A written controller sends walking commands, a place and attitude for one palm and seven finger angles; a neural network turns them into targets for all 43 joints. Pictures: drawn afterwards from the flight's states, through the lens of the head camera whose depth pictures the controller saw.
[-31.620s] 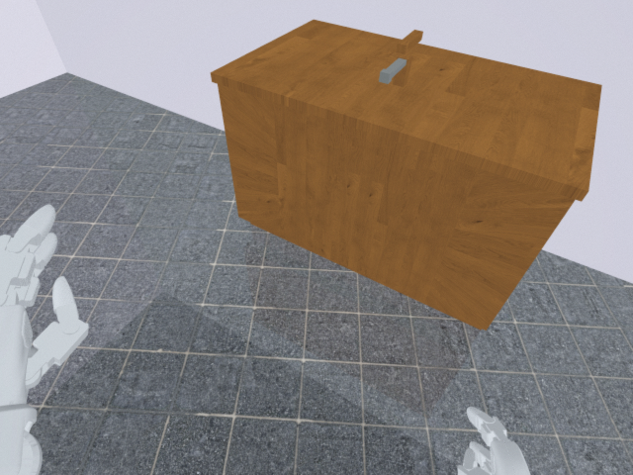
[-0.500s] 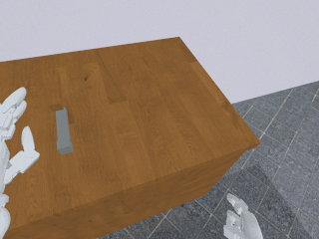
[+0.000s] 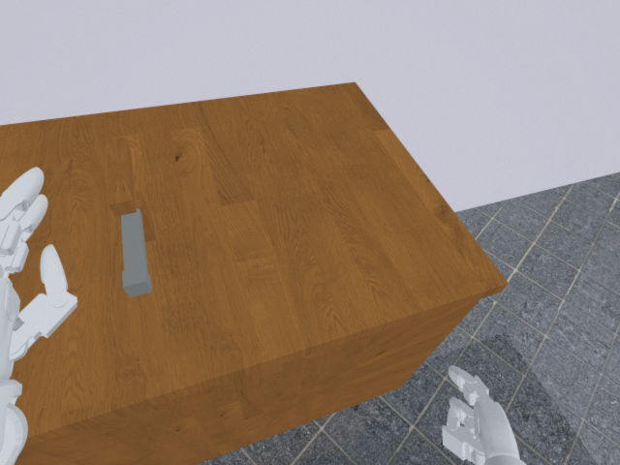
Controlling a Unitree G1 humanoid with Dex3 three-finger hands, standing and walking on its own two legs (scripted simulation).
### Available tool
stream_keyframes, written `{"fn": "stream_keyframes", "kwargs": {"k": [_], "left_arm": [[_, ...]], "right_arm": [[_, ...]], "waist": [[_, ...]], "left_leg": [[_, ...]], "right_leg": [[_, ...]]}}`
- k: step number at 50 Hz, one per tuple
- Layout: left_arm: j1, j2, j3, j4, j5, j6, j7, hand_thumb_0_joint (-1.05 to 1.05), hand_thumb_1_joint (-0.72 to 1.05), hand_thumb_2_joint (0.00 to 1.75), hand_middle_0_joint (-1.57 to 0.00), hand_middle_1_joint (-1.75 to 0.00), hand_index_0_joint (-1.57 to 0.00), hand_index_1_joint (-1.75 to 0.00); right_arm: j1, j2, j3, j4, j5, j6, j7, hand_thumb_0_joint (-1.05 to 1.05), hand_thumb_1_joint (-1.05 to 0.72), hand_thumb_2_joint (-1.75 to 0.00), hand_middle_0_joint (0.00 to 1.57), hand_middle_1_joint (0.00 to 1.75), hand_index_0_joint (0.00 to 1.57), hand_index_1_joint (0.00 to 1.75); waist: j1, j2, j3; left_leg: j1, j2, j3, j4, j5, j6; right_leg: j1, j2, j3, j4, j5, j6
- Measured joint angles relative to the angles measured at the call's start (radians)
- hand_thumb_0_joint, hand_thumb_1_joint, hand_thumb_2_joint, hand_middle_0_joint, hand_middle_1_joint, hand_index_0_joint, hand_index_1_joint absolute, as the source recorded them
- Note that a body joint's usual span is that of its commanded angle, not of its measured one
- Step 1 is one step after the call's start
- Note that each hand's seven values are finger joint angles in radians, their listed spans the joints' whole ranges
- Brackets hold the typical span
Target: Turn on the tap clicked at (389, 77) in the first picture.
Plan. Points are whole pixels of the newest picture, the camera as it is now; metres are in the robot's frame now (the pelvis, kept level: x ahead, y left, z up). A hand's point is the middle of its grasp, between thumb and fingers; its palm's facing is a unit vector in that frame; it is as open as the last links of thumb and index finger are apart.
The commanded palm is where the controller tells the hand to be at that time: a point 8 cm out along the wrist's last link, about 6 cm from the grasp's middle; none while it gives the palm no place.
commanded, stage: look again from close up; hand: left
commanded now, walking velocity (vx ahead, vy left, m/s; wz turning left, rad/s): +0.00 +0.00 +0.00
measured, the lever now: (137, 281) +0.31 +0.26 +0.03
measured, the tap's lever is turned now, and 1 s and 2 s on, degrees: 0 0 0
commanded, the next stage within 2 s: come to a stop and stand still in 0.06 s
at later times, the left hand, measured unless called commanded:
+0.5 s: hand (68, 290) +0.22 +0.25 +0.17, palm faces +0.38 -0.78 -0.49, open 7.5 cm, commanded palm +0.15 +0.27 +0.17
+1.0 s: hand (86, 298) +0.22 +0.23 +0.16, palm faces +0.36 -0.85 -0.39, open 7.5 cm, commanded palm +0.16 +0.26 +0.17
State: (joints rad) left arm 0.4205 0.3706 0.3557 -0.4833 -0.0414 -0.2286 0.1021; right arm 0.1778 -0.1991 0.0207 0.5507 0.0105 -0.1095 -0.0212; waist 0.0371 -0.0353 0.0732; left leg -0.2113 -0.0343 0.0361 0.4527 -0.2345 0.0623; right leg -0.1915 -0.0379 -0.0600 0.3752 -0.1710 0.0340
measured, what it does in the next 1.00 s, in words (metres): stands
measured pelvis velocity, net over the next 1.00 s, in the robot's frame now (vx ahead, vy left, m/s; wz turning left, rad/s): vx -0.01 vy -0.01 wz -0.02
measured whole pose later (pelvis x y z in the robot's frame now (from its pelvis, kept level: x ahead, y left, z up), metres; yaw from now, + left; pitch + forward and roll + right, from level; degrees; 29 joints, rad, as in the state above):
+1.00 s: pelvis -0.01 -0.01 +0.00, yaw -1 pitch -1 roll -1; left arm 0.39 0.37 0.38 -0.46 -0.04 -0.26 0.07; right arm 0.20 -0.21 0.03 0.59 0.01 -0.15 -0.01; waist 0.05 -0.02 0.09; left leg -0.22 -0.01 0.05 0.47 -0.24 0.05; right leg -0.21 -0.02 -0.05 0.40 -0.17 0.01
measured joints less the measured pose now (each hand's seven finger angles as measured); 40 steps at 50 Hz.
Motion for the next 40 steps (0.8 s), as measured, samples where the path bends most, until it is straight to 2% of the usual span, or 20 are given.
{"fn": "stream_keyframes", "kwargs": {"k": [14,23,24,25,27,29,31,34,37,40], "left_arm": [[0.008,-0.012,-0.016,0.042,0.002,0.008,0.001,0.01,0.89,0.90,-0.21,-0.30,-0.21,-0.30],[0.024,0.000,-0.009,0.025,-0.003,0.008,-0.003,0.01,0.89,0.90,-0.21,-0.30,-0.21,-0.30],[-0.026,0.034,0.008,0.034,0.040,0.014,-0.025,0.01,0.89,0.90,-0.21,-0.30,-0.21,-0.30],[-0.115,0.088,0.036,0.066,0.062,0.004,-0.044,0.02,0.88,0.90,-0.21,-0.30,-0.21,-0.30],[-0.275,0.154,0.096,0.147,0.056,-0.017,-0.047,0.02,0.88,0.90,-0.22,-0.30,-0.21,-0.30],[-0.310,0.147,0.144,0.165,0.023,-0.020,-0.031,0.02,0.88,0.90,-0.21,-0.30,-0.21,-0.30],[-0.239,0.096,0.143,0.125,-0.003,-0.022,-0.020,0.02,0.89,0.90,-0.21,-0.30,-0.20,-0.30],[-0.089,0.031,0.062,0.060,-0.006,-0.027,-0.036,0.01,0.90,0.90,-0.20,-0.30,-0.20,-0.30],[0.001,0.021,0.001,0.062,0.001,-0.024,-0.056,0.01,0.89,0.90,-0.20,-0.30,-0.20,-0.30],[0.013,0.023,-0.008,0.087,0.005,-0.011,-0.062,0.01,0.89,0.90,-0.21,-0.30,-0.21,-0.30]], "right_arm": [[0.035,-0.010,-0.004,0.027,0.002,-0.001,-0.006,0.01,-0.91,-0.90,0.20,0.30,0.20,0.29],[0.031,-0.011,-0.007,0.033,0.003,-0.008,-0.007,0.01,-0.91,-0.90,0.20,0.30,0.20,0.29],[0.043,-0.011,-0.014,0.026,-0.009,-0.021,-0.010,0.01,-0.91,-0.90,0.20,0.30,0.20,0.29],[0.048,-0.009,-0.019,0.027,-0.010,-0.032,-0.010,0.01,-0.91,-0.90,0.20,0.30,0.20,0.29],[0.031,-0.008,-0.020,0.038,-0.014,-0.033,0.008,0.01,-0.91,-0.90,0.20,0.30,0.20,0.29],[0.011,-0.013,-0.017,0.038,-0.005,-0.026,0.035,0.01,-0.91,-0.90,0.20,0.30,0.20,0.29],[0.003,-0.016,-0.018,0.027,0.009,-0.024,0.056,0.01,-0.91,-0.90,0.20,0.30,0.20,0.29],[0.011,-0.009,-0.014,0.015,0.019,-0.022,0.055,0.01,-0.91,-0.90,0.20,0.30,0.20,0.29],[0.023,0.007,0.000,0.018,0.020,-0.011,0.032,0.01,-0.91,-0.90,0.20,0.30,0.20,0.29],[0.038,0.011,0.011,0.018,0.016,-0.013,0.013,0.01,-0.91,-0.90,0.20,0.30,0.20,0.29]], "waist": [[-0.014,0.021,-0.011],[-0.017,0.020,-0.010],[0.002,0.019,-0.005],[0.022,0.012,0.007],[0.039,0.002,0.034],[0.030,0.015,0.039],[0.012,0.040,0.029],[-0.013,0.059,0.012],[-0.023,0.046,0.004],[-0.016,0.029,0.012]], "left_leg": [[-0.008,0.015,-0.004,-0.005,0.014,-0.012],[-0.004,0.017,-0.003,-0.008,0.013,-0.015],[-0.017,0.021,-0.006,0.006,0.010,-0.016],[-0.034,0.021,-0.011,0.026,0.006,-0.018],[-0.048,0.013,-0.013,0.048,0.003,-0.024],[-0.049,0.012,0.000,0.056,0.000,-0.022],[-0.039,0.013,0.019,0.047,-0.002,-0.015],[-0.019,0.011,0.035,0.023,0.001,-0.011],[-0.008,0.013,0.037,0.007,0.005,-0.012],[-0.011,0.018,0.027,0.010,0.005,-0.016]], "right_leg": [[-0.005,0.016,-0.004,-0.013,0.016,-0.015],[-0.005,0.017,-0.003,-0.010,0.012,-0.017],[-0.012,0.020,-0.006,-0.004,0.011,-0.017],[-0.029,0.020,-0.012,0.020,0.004,-0.021],[-0.060,0.009,-0.013,0.080,-0.019,-0.032],[-0.070,0.007,0.000,0.097,-0.025,-0.021],[-0.069,0.010,0.019,0.092,-0.020,-0.016],[-0.058,0.009,0.036,0.076,-0.015,-0.013],[-0.049,0.011,0.038,0.065,-0.013,-0.014],[-0.044,0.016,0.027,0.057,-0.012,-0.020]]}}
